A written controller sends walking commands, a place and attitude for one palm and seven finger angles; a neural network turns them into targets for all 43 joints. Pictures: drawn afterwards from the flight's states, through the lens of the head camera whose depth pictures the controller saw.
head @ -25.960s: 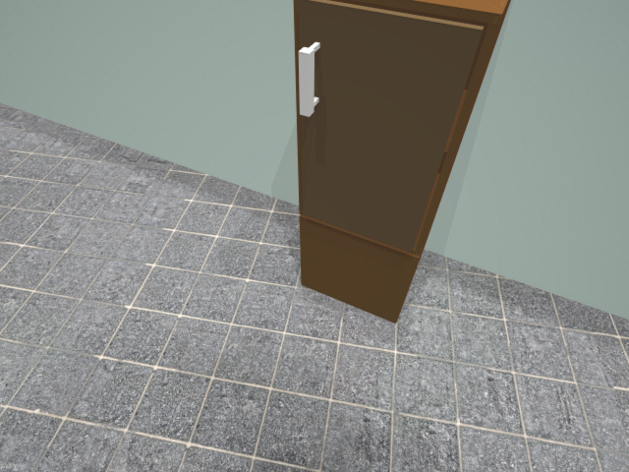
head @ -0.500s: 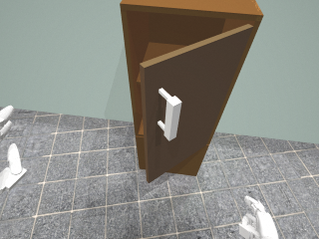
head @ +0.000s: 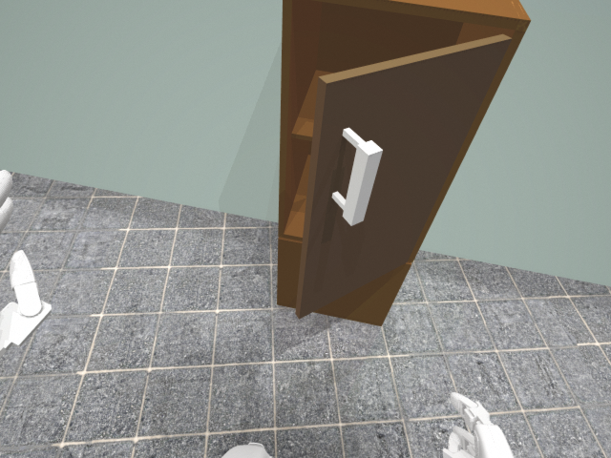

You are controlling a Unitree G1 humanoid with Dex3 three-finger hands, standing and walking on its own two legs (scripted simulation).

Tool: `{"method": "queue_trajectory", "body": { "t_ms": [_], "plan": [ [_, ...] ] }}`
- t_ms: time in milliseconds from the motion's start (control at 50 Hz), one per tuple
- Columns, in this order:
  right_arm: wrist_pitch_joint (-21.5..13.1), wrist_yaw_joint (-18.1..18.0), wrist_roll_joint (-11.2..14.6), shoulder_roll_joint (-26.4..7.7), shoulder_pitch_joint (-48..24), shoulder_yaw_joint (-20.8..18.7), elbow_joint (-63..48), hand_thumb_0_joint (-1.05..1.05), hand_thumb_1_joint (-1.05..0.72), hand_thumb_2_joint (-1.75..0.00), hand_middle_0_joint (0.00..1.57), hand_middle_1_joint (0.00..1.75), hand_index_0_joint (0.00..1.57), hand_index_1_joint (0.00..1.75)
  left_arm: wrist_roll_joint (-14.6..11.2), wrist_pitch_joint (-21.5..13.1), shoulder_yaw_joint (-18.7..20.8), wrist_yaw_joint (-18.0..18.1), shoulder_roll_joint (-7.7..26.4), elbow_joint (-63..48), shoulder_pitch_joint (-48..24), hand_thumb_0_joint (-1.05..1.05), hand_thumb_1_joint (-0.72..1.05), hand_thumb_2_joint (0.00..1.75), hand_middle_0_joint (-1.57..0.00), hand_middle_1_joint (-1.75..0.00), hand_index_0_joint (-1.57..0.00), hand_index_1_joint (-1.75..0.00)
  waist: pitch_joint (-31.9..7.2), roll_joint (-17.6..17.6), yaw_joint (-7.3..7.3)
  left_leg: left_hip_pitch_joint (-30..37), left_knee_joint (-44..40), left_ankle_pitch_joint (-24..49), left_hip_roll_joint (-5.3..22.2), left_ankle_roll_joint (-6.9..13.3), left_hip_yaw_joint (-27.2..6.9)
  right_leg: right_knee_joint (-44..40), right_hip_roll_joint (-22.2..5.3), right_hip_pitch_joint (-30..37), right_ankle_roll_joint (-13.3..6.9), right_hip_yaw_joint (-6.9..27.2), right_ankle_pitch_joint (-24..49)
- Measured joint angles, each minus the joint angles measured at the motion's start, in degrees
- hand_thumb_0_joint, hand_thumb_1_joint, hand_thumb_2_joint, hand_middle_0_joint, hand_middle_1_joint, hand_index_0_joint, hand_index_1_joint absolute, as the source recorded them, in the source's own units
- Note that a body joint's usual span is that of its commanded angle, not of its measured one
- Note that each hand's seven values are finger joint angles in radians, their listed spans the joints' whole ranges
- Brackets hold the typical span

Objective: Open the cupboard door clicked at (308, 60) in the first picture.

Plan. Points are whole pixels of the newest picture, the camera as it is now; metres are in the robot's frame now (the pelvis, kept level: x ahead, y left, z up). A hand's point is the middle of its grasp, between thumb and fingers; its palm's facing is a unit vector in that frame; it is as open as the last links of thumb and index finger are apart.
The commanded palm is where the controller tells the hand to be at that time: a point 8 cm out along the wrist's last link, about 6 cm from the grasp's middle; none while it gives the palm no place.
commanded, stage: step back with the hand held close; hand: left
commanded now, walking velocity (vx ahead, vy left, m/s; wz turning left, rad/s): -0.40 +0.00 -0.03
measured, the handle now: (351, 177) +0.47 -0.03 +0.12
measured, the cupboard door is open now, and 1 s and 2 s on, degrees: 42 42 42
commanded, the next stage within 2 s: stop stepping back and stand still in 0.18 s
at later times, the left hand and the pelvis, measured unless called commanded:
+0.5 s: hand out of the picture +0.08 +0.24 +0.18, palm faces +0.26 -0.82 -0.51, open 7.4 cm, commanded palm +0.03 +0.29 +0.19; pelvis -0.14 +0.00 +0.00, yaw -6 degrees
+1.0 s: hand out of the picture +0.03 +0.26 +0.19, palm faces +0.38 -0.80 -0.46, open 7.4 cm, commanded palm -0.01 +0.29 +0.19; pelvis -0.19 +0.01 +0.02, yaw -7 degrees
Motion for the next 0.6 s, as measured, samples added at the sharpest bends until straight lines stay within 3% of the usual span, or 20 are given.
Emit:
{"method": "queue_trajectory", "body": {
  "t_ms": [40, 80, 160, 220, 320, 400, 440, 480, 520, 560, 600],
  "plan": [
    [0.33, -0.25, 0.17, -0.54, -0.10, -0.20, -0.25, 0.02, -0.90, -0.89, 0.20, 0.30, 0.20, 0.30, -0.10, -0.11, 0.37, -0.03, 1.16, -0.47, 0.07, 0.02, 0.88, 0.89, -0.21, -0.30, -0.21, -0.30, -0.52, -0.54, -0.59, 2.96, -5.14, 2.01, 0.75, 0.06, -0.63, -0.24, -0.25, -1.12, 0.69, 0.01, 0.79],
    [0.23, -0.83, 0.31, -0.98, -1.04, -0.78, -0.57, 0.02, -0.90, -0.89, 0.20, 0.30, 0.20, 0.30, -0.18, -0.22, 1.38, -0.09, 2.62, -0.45, -0.87, 0.02, 0.88, 0.89, -0.21, -0.30, -0.21, -0.30, 0.64, -0.85, -1.15, 2.29, -7.09, 9.90, 0.59, 1.62, -0.39, 1.12, -0.51, -2.43, 1.40, -0.03, 0.48],
    [-1.78, -0.82, -0.34, 0.09, -1.79, -1.71, -0.49, 0.02, -0.90, -0.90, 0.20, 0.30, 0.20, 0.30, -0.94, 0.07, 3.98, -0.52, 3.96, 0.22, 0.21, 0.02, 0.88, 0.89, -0.21, -0.30, -0.21, -0.30, 0.86, -0.14, -0.93, 1.46, -9.52, 11.72, 1.99, 3.10, -0.12, 19.59, 2.66, -4.46, 1.47, 0.74, -11.37],
    [-3.70, -0.22, -0.56, 1.13, -1.81, -1.27, 0.47, 0.02, -0.90, -0.90, 0.20, 0.30, 0.20, 0.30, -1.77, 0.33, 3.76, 0.10, 3.12, -1.53, 1.43, 0.02, 0.89, 0.89, -0.21, -0.30, -0.21, -0.30, -0.36, -0.13, 0.17, 1.25, -14.23, 15.26, 3.51, 2.81, 0.58, 23.44, 2.75, -1.68, 1.80, -0.67, -15.24],
    [-5.07, 0.20, -0.92, 2.36, -3.61, 0.20, 1.52, 0.02, -0.90, -0.89, 0.20, 0.30, 0.20, 0.30, -2.61, 1.21, 1.17, 0.07, 2.00, -3.28, 0.20, 0.02, 0.89, 0.89, -0.20, -0.30, -0.21, -0.30, -1.24, 0.19, 0.54, -0.16, -21.29, 21.76, 5.28, 2.33, 1.26, 15.43, 1.96, 6.00, 1.57, -1.97, -18.79],
    [-4.52, 0.57, -0.83, 3.52, -4.31, 1.30, -0.83, 0.02, -0.90, -0.89, 0.20, 0.30, 0.20, 0.30, -3.56, 1.85, 2.49, -0.64, 5.20, -3.94, 1.07, 0.02, 0.89, 0.89, -0.20, -0.30, -0.21, -0.30, -1.07, -0.67, -1.08, -2.41, -24.65, 26.01, 4.45, 1.18, 1.36, -3.95, 1.18, 14.98, -0.49, -4.40, -16.20],
    [-3.63, 0.90, -0.72, 3.45, -4.92, 1.92, -2.22, 0.01, -0.90, -0.89, 0.20, 0.30, 0.20, 0.30, -3.69, 1.24, 4.56, -1.12, 7.19, -4.76, 3.26, 0.02, 0.89, 0.89, -0.20, -0.30, -0.21, -0.30, -0.52, -2.04, -0.90, -5.87, -20.04, 21.67, 3.42, -0.01, 2.58, -11.16, -0.13, 17.01, -2.23, -4.05, -12.73],
    [-2.30, 1.06, -0.88, 2.23, -4.49, 1.92, -0.64, 0.01, -0.90, -0.89, 0.20, 0.30, 0.20, 0.30, -3.66, 1.12, 3.83, -1.65, 6.77, -4.53, 5.28, 0.02, 0.89, 0.89, -0.21, -0.30, -0.21, -0.30, 0.10, 0.27, -0.54, -7.38, -10.84, 13.41, 3.44, -0.99, 0.24, -8.95, 1.15, 16.76, -2.39, -3.97, -11.74],
    [-1.28, 0.99, -0.20, 1.69, -1.63, 1.87, 1.07, 0.02, -0.90, -0.89, 0.20, 0.30, 0.20, 0.30, -3.25, 1.31, 3.33, -1.65, 6.47, -4.14, 7.56, 0.02, 0.88, 0.89, -0.21, -0.30, -0.22, -0.30, -1.84, -0.20, 0.58, -6.51, -1.91, 9.44, 2.28, -1.11, 0.25, -8.06, 0.64, 17.30, -1.96, -2.72, -11.76],
    [-0.90, 0.41, 0.24, 0.92, 1.48, 1.78, 2.39, 0.02, -0.90, -0.89, 0.20, 0.30, 0.20, 0.30, -2.54, 1.26, 2.98, -1.23, 5.48, -2.25, 7.48, 0.02, 0.88, 0.89, -0.21, -0.30, -0.22, -0.30, -4.01, -0.99, 1.44, -2.51, -1.08, 7.60, 1.77, -0.52, 1.74, -7.81, -0.21, 18.14, -1.50, -1.61, -12.02],
    [-1.09, -0.31, 0.44, -0.60, 3.92, 1.35, 3.13, 0.02, -0.90, -0.89, 0.20, 0.30, 0.20, 0.30, -1.94, 1.53, 2.22, -0.58, 3.78, 0.88, 4.52, 0.02, 0.88, 0.89, -0.21, -0.30, -0.22, -0.30, -5.57, -0.69, 1.28, 3.35, -6.37, 8.40, 1.45, 0.60, 2.56, -5.87, -0.74, 18.20, -1.01, -1.70, -13.25]
  ]
}}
